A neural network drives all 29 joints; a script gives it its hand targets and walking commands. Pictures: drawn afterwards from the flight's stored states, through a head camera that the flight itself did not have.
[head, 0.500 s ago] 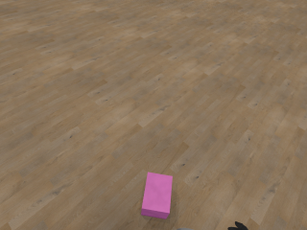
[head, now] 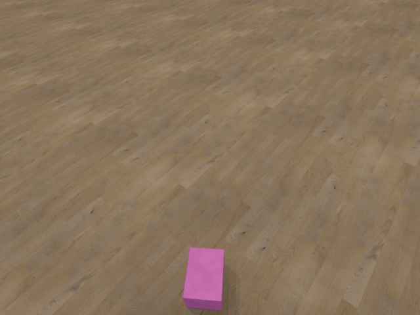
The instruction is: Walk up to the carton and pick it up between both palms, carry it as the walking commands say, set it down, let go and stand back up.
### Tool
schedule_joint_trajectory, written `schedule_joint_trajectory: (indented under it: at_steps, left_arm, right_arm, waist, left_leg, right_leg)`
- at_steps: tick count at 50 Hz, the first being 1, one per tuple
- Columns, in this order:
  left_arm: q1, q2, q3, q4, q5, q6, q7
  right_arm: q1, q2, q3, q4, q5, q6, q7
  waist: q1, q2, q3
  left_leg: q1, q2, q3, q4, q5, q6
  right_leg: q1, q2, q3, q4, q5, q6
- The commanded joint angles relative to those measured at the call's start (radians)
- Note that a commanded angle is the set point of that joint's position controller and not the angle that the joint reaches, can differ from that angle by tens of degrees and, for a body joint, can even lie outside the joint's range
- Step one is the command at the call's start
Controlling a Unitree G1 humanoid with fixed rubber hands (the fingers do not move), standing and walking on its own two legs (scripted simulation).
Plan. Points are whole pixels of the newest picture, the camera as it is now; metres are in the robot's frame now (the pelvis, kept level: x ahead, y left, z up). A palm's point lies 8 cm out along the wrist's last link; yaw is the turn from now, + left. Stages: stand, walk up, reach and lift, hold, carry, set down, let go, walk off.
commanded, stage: walk up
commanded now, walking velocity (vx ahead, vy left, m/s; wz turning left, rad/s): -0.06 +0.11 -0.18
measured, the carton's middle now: (205, 278) +0.42 +0.06 -0.69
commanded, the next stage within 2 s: stand in 1.86 s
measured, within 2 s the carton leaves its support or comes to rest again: neither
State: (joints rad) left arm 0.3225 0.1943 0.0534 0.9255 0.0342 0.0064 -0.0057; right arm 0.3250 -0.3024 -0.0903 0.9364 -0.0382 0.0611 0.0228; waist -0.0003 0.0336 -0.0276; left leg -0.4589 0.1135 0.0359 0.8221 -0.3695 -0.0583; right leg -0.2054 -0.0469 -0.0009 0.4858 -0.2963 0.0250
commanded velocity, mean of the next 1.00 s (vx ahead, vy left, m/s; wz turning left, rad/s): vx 0.00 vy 0.06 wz -0.08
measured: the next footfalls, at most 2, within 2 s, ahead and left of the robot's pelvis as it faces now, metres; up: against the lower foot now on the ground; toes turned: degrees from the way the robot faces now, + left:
left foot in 0.36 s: +0.05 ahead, +0.20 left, +0.00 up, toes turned -15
right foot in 0.68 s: +0.02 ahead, -0.09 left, +0.00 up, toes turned -5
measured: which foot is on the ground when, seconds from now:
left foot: up 0.00-0.34, down 0.36-1.00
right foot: down 0.00-0.38, up 0.40-0.66, down 0.68-1.00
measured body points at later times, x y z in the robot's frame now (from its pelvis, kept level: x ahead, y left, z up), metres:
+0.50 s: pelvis +0.01 +0.04 +0.00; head +0.03 +0.06 +0.45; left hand +0.07 +0.29 -0.15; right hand +0.09 -0.22 -0.12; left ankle +0.02 +0.15 -0.74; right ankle -0.03 -0.10 -0.70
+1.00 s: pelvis -0.01 +0.03 +0.01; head +0.00 +0.04 +0.46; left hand +0.04 +0.26 -0.15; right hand -0.01 -0.21 -0.14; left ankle +0.02 +0.15 -0.74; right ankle -0.02 -0.09 -0.74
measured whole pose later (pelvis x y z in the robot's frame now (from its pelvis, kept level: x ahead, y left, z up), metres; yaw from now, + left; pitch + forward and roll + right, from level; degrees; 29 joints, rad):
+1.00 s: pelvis -0.01 +0.03 +0.01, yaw -4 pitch -2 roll +0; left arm 0.27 0.17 0.05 1.02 0.01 0.00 0.02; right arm 0.29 -0.18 -0.04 1.04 -0.01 0.01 -0.02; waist 0.00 -0.02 0.04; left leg -0.15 0.02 0.06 0.36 -0.17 0.00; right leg -0.11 -0.01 0.00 0.36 -0.20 0.01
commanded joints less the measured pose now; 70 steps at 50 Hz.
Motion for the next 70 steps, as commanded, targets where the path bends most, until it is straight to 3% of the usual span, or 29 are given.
schedule_joint_trajectory:
  at_steps: [1,3,5,9,13,16,17,18,19,21,25,29,31,33,35,37,46,47,48,50,56,59,60,61,62,64,67,69,70]
  left_arm:
    - [-0.037,0.180,0.040,-0.068,-0.006,-0.060,0.026]
    - [0.018,0.142,0.030,-0.071,-0.013,-0.055,0.036]
    - [0.079,0.160,0.042,-0.056,-0.007,-0.048,0.052]
    - [0.089,0.169,0.053,-0.059,0.000,-0.050,0.050]
    - [0.021,0.156,0.050,-0.066,-0.014,-0.039,0.044]
    - [0.058,0.170,0.066,-0.072,-0.026,-0.028,0.055]
    - [0.055,0.135,0.054,-0.078,-0.029,-0.028,0.055]
    - [0.032,0.104,0.039,-0.089,-0.025,-0.019,0.054]
    - [0.026,0.092,0.042,-0.077,-0.016,-0.003,0.058]
    - [0.021,0.073,0.047,-0.045,-0.016,0.020,0.035]
    - [-0.007,0.044,0.024,-0.035,-0.026,0.036,0.022]
    - [0.010,0.052,0.023,-0.014,-0.038,0.028,0.027]
    - [0.041,0.065,0.013,-0.001,-0.029,0.012,0.031]
    - [-0.024,0.134,0.013,-0.004,-0.030,-0.006,0.028]
    - [-0.044,0.095,0.002,0.006,-0.028,-0.011,0.023]
    - [-0.078,0.095,0.004,0.016,-0.026,-0.019,0.023]
    - [-0.034,0.062,0.013,0.060,-0.025,-0.021,0.027]
    - [-0.046,0.064,0.025,0.058,-0.022,-0.019,0.033]
    - [0.033,0.126,0.045,0.045,-0.005,-0.019,0.044]
    - [0.052,0.160,0.040,0.055,-0.015,-0.015,0.057]
    - [-0.031,0.192,0.041,0.034,-0.009,-0.009,0.078]
    - [-0.086,0.161,0.030,0.018,-0.010,-0.001,0.069]
    - [-0.065,0.109,0.023,0.027,-0.006,0.000,0.053]
    - [-0.025,0.040,0.004,0.025,-0.009,-0.001,0.042]
    - [0.005,0.025,0.004,0.096,-0.011,0.019,0.046]
    - [0.013,0.044,0.009,0.083,-0.021,0.037,0.041]
    - [0.034,0.028,0.000,0.113,-0.020,0.030,0.030]
    - [0.030,0.045,0.005,0.127,-0.012,0.040,0.033]
    - [0.026,0.018,-0.003,0.127,-0.018,0.048,0.038]
  right_arm:
    - [-0.059,-0.035,-0.009,-0.040,0.029,-0.009,-0.015]
    - [-0.043,-0.025,0.002,-0.045,0.025,-0.001,-0.017]
    - [-0.072,-0.050,-0.005,-0.054,0.000,0.012,-0.012]
    - [-0.157,-0.006,0.005,-0.081,0.014,-0.003,-0.019]
    - [-0.140,0.042,0.021,-0.061,0.032,-0.028,-0.034]
    - [-0.064,-0.083,-0.020,-0.047,0.009,-0.044,-0.046]
    - [-0.042,-0.109,-0.026,-0.039,0.011,-0.045,-0.049]
    - [-0.042,-0.112,-0.024,-0.042,0.013,-0.044,-0.047]
    - [-0.040,-0.090,-0.010,-0.047,0.019,-0.041,-0.045]
    - [-0.090,-0.028,0.018,-0.075,0.014,-0.069,-0.057]
    - [-0.164,0.000,0.037,-0.060,0.002,-0.066,-0.058]
    - [-0.132,-0.024,0.041,-0.037,0.014,-0.062,-0.046]
    - [-0.129,-0.006,0.043,-0.024,0.029,-0.056,-0.041]
    - [-0.067,0.025,0.047,-0.009,0.035,-0.050,-0.040]
    - [-0.059,0.040,0.049,0.008,0.034,-0.049,-0.034]
    - [-0.052,0.048,0.046,0.022,0.035,-0.053,-0.036]
    - [-0.027,0.040,0.031,0.065,0.024,-0.065,-0.042]
    - [-0.030,0.029,0.026,0.057,0.019,-0.064,-0.048]
    - [-0.048,-0.048,-0.018,0.050,0.008,-0.049,-0.051]
    - [-0.019,0.008,-0.006,0.039,0.009,-0.036,-0.046]
    - [-0.038,0.023,0.000,0.003,0.011,-0.028,-0.031]
    - [0.052,0.035,0.006,0.014,0.018,-0.040,-0.038]
    - [0.099,0.007,0.007,0.041,0.006,-0.049,-0.046]
    - [0.079,-0.070,-0.001,0.040,0.006,-0.060,-0.051]
    - [0.067,-0.068,0.015,0.030,0.005,-0.080,-0.049]
    - [0.020,-0.048,0.031,0.001,0.024,-0.092,-0.052]
    - [-0.009,0.046,0.056,0.021,0.024,-0.097,-0.059]
    - [0.037,0.014,0.048,0.034,0.035,-0.098,-0.064]
    - [0.029,0.028,0.061,0.031,0.028,-0.099,-0.065]
  waist:
    - [-0.008,-0.225,0.064]
    - [-0.009,-0.227,0.042]
    - [0.039,-0.216,0.065]
    - [0.060,-0.257,0.030]
    - [0.029,-0.244,0.009]
    - [0.026,-0.035,-0.074]
    - [0.015,0.089,-0.122]
    - [0.005,0.197,-0.126]
    - [0.007,0.197,-0.111]
    - [0.006,0.062,-0.005]
    - [0.043,0.101,0.092]
    - [0.046,0.088,0.086]
    - [0.054,0.020,0.058]
    - [-0.006,-0.142,0.048]
    - [-0.017,-0.094,0.070]
    - [-0.015,-0.153,0.112]
    - [0.004,-0.045,0.080]
    - [0.006,-0.051,0.101]
    - [0.061,-0.013,0.124]
    - [0.064,-0.143,0.121]
    - [0.033,-0.163,0.116]
    - [-0.016,-0.185,0.049]
    - [-0.023,-0.099,0.034]
    - [0.003,0.134,0.015]
    - [-0.019,0.108,-0.014]
    - [0.006,0.131,-0.007]
    - [0.043,0.076,-0.005]
    - [0.023,0.068,0.000]
    - [0.031,0.078,-0.015]
  left_leg:
    - [-0.028,-0.057,-0.043,0.061,0.016,0.010]
    - [-0.015,-0.067,-0.048,0.030,0.045,0.008]
    - [-0.091,-0.086,-0.037,0.043,0.099,0.008]
    - [-0.041,-0.078,-0.049,-0.048,0.049,0.011]
    - [0.159,-0.111,-0.013,-0.366,0.082,0.037]
    - [0.445,0.007,-0.056,-0.463,0.600,0.091]
    - [0.550,0.084,-0.099,-0.434,0.794,0.115]
    - [0.625,0.164,-0.164,-0.421,0.938,0.168]
    - [0.552,0.189,-0.171,-0.445,0.867,0.213]
    - [0.396,0.252,-0.215,-0.481,0.768,0.216]
    - [0.213,0.087,-0.116,-0.563,0.416,0.163]
    - [0.175,0.085,-0.122,-0.555,0.288,0.156]
    - [0.161,0.047,-0.085,-0.513,0.235,0.106]
    - [0.285,-0.040,-0.022,-0.453,0.216,0.066]
    - [0.312,-0.034,-0.047,-0.483,0.236,0.069]
    - [0.362,-0.032,-0.040,-0.490,0.291,0.072]
    - [0.339,-0.020,-0.053,-0.522,0.227,0.063]
    - [0.320,-0.011,-0.046,-0.520,0.181,0.055]
    - [0.224,-0.062,0.019,-0.387,0.145,0.044]
    - [0.119,-0.071,-0.016,-0.237,0.067,0.027]
    - [0.073,-0.053,-0.048,-0.150,-0.033,0.036]
    - [0.283,-0.074,-0.016,-0.407,0.064,0.051]
    - [0.358,-0.006,-0.081,-0.530,0.199,0.058]
    - [0.393,0.167,-0.284,-0.592,0.367,0.104]
    - [0.363,0.266,-0.382,-0.590,0.474,0.149]
    - [0.302,0.217,-0.293,-0.572,0.464,0.174]
    - [0.375,0.112,-0.152,-0.506,0.764,0.122]
    - [0.396,0.123,-0.148,-0.494,0.790,0.061]
    - [0.361,0.092,-0.114,-0.514,0.742,0.089]
  right_leg:
    - [0.086,-0.227,0.172,-0.088,0.952,-0.093]
    - [0.109,-0.227,0.187,-0.118,0.742,-0.099]
    - [0.149,-0.254,0.291,-0.219,0.254,-0.120]
    - [0.161,-0.290,0.283,-0.133,0.720,-0.171]
    - [0.139,-0.204,0.176,-0.059,0.737,-0.122]
    - [0.002,-0.139,0.103,0.072,0.529,-0.060]
    - [-0.085,-0.084,0.052,0.132,0.315,-0.039]
    - [-0.205,-0.016,0.020,0.227,-0.134,-0.040]
    - [-0.208,0.009,-0.003,0.364,-0.290,-0.031]
    - [-0.190,0.010,0.044,0.442,-0.282,0.010]
    - [-0.079,-0.005,0.040,0.294,-0.158,-0.019]
    - [0.046,0.015,-0.010,0.039,-0.008,-0.016]
    - [0.162,-0.028,0.043,-0.138,0.203,-0.031]
    - [0.050,-0.123,0.154,-0.202,0.186,-0.059]
    - [0.022,-0.101,0.118,-0.251,0.056,-0.047]
    - [-0.049,-0.089,0.115,-0.250,0.053,-0.050]
    - [0.016,-0.066,0.089,-0.229,0.048,-0.054]
    - [0.003,-0.078,0.102,-0.231,0.017,-0.049]
    - [0.020,-0.178,0.253,-0.231,0.014,-0.105]
    - [0.037,-0.279,0.374,-0.245,0.081,-0.172]
    - [-0.001,-0.289,0.319,-0.202,0.202,-0.183]
    - [-0.081,-0.190,0.169,-0.102,0.241,-0.109]
    - [-0.124,-0.107,0.086,-0.026,0.126,-0.055]
    - [-0.178,0.014,-0.031,0.124,-0.050,0.010]
    - [-0.174,0.042,0.016,0.237,-0.218,0.016]
    - [-0.119,-0.004,0.062,0.321,-0.179,0.023]
    - [-0.122,0.011,0.034,0.297,-0.115,-0.007]
    - [-0.131,0.015,0.025,0.305,-0.052,-0.003]
    - [-0.078,0.016,0.019,0.289,-0.046,-0.005]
